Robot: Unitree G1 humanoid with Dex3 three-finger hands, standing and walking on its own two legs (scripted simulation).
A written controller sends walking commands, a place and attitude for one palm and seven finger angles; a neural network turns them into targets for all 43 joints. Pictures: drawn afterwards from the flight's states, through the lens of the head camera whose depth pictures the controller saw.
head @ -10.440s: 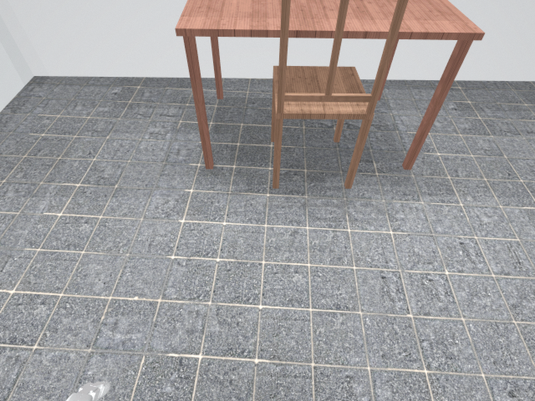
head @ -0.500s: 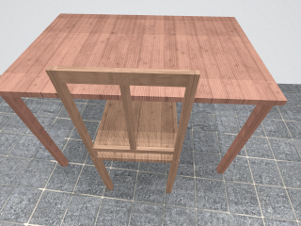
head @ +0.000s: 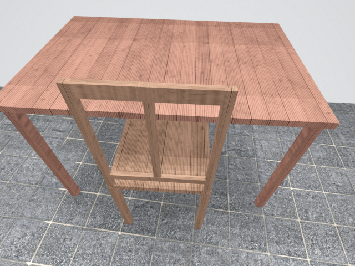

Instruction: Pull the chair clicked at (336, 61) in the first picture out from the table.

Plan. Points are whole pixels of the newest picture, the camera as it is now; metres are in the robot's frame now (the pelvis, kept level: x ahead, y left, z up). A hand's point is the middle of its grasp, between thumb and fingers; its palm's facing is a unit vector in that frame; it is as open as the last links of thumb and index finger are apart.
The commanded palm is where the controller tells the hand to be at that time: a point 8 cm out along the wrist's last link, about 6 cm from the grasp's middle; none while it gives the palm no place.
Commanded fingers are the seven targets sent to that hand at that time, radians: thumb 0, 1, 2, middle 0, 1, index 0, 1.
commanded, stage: shuffle to correct the standing spot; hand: left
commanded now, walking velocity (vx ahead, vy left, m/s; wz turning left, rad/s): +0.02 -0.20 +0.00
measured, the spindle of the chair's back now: (153, 145) +0.46 +0.11 -0.04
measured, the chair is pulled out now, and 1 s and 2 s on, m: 0.00 0.00 0.00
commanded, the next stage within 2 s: come to a stop and stand still in 0.32 s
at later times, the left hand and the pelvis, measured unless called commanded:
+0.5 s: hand out of the picture -0.02 +0.12 -0.18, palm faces +0.06 -0.97 -0.21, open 7.3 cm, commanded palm none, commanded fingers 0.00 0.90 0.90 -0.20 -0.30 -0.20 -0.30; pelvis +0.00 -0.06 -0.01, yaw +1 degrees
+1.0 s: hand out of the picture -0.01 +0.12 -0.17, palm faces +0.05 -0.97 -0.23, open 7.3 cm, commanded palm none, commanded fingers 0.00 0.90 0.90 -0.20 -0.30 -0.20 -0.30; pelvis +0.00 -0.06 +0.00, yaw +0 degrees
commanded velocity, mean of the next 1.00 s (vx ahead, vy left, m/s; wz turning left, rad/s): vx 0.00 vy -0.04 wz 0.00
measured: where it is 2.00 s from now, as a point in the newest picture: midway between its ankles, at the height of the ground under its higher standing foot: outside the picture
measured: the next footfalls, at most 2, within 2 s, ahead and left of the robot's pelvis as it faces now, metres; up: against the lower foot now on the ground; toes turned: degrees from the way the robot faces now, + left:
left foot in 0.64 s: +0.04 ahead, +0.03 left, +0.00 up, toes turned +3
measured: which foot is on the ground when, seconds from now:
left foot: down 0.00-0.38, up 0.40-0.62, down 0.64-1.00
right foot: down 0.00-1.00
